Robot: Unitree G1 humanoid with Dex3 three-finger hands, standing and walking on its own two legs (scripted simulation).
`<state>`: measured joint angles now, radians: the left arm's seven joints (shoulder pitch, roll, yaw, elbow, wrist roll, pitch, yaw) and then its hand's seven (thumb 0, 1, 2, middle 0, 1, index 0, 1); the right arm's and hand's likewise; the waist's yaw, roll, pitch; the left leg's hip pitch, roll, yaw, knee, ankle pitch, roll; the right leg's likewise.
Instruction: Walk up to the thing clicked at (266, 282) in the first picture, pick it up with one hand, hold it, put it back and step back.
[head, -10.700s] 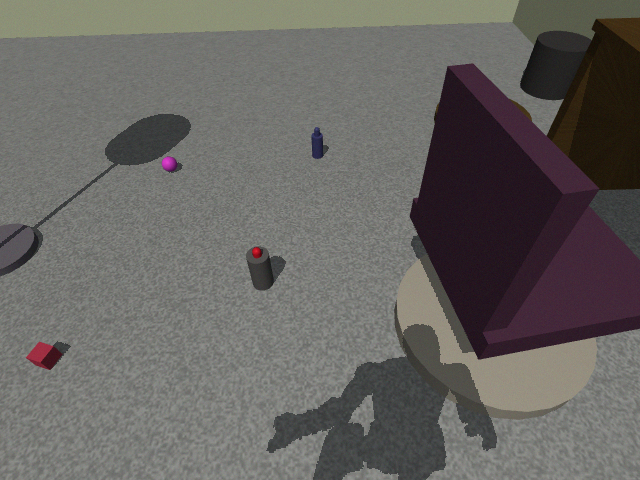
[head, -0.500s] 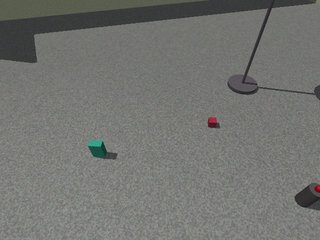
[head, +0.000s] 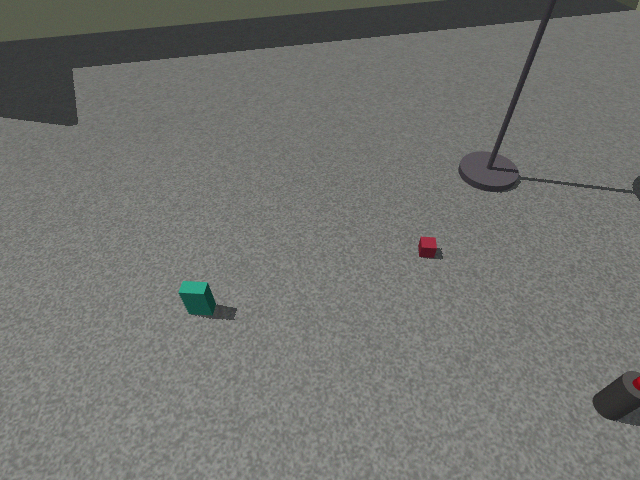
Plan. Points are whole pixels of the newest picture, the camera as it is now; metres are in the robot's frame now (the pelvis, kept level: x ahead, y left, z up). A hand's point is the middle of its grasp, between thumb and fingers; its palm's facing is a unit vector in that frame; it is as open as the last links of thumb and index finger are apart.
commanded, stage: stand
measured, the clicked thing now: (625, 394) +0.48 -0.86 -0.68
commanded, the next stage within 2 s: walk up in 0.92 s
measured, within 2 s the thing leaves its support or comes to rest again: neither
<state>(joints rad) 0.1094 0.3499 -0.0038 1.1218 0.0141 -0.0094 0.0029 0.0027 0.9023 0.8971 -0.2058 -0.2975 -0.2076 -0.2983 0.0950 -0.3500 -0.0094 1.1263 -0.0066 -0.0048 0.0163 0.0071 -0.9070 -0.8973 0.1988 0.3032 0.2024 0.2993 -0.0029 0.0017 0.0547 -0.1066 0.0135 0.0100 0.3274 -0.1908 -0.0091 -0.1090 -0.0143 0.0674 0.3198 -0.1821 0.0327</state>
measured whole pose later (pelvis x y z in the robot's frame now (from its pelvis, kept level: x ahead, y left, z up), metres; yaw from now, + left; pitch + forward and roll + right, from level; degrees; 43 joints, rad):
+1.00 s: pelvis +0.00 +0.00 +0.00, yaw -1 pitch -2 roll +1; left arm 0.18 0.37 0.03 1.08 0.04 0.00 -0.04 0.00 0.90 0.90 -0.21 -0.30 -0.21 -0.30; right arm 0.17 -0.35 -0.05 1.08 -0.03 -0.03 0.05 0.01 -0.91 -0.90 0.20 0.30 0.20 0.30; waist 0.01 -0.01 0.03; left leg -0.12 0.01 0.03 0.38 -0.30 0.03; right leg -0.21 -0.01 0.06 0.54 -0.41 -0.01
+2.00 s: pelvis +0.37 -0.05 -0.02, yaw -4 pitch -2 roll +1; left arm 0.28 0.43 0.06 0.87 0.02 -0.06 -0.07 0.00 0.90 0.90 -0.21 -0.30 -0.21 -0.30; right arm 0.33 -0.43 -0.06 0.83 -0.01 -0.06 0.07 0.01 -0.90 -0.90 0.20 0.30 0.21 0.30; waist -0.02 0.01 0.07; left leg -0.13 0.06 0.12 0.58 -0.40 0.00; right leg -0.41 -0.07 -0.04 0.62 -0.21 -0.02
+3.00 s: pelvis +0.71 -0.05 -0.02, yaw -3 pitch -2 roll +0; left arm 0.26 0.39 0.02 0.84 0.02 -0.07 -0.02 0.00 0.90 0.90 -0.21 -0.30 -0.21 -0.30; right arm 0.31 -0.42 -0.04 0.87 0.00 -0.03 0.04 0.01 -0.91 -0.90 0.20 0.30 0.20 0.30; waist 0.01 0.06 0.09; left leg -0.43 0.06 0.02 0.87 -0.41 0.02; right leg -0.31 -0.04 -0.05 0.60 -0.25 -0.01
